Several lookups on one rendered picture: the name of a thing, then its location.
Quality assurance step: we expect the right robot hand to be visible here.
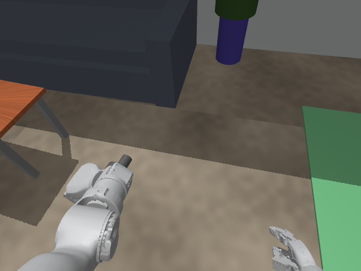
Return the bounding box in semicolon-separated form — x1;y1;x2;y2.
269;226;317;271

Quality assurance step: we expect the left robot arm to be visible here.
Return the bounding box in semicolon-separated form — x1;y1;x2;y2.
17;163;133;271

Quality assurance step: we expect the bottle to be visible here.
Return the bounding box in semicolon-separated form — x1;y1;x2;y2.
106;155;132;168

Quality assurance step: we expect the coffee table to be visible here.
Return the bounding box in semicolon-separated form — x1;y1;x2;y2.
0;80;69;178

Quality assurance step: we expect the left robot hand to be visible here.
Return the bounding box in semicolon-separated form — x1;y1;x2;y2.
63;163;102;204

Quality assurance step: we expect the sofa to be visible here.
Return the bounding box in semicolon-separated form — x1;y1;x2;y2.
0;0;197;108

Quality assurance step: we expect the potted plant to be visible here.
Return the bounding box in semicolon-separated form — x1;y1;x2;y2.
215;0;259;65

